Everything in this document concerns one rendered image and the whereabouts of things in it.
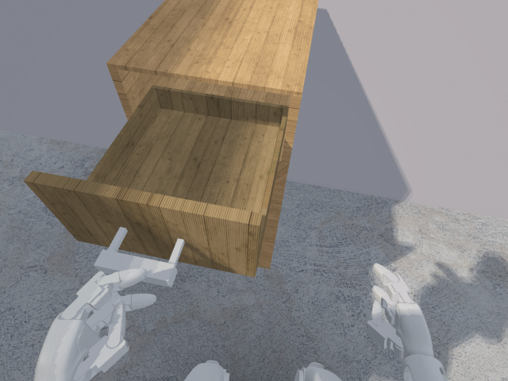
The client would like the cabinet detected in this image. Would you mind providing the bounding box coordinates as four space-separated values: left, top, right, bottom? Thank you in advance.
106 0 318 269

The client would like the robot right shin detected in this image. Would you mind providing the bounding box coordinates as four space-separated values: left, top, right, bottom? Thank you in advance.
307 362 324 369

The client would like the left robot hand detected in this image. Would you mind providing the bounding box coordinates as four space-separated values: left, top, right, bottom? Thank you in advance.
33 268 156 381

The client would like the handle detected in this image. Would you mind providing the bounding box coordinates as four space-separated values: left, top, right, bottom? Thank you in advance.
94 227 185 287

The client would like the drawer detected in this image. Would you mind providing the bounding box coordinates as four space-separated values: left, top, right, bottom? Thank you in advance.
24 85 289 278

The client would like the robot left thigh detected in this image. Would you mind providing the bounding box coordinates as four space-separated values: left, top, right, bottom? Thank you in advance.
184 363 229 381

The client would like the right robot forearm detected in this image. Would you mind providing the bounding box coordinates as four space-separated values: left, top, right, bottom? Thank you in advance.
401 355 448 381

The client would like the right robot hand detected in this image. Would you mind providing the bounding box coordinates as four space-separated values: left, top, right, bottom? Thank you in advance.
368 263 434 362

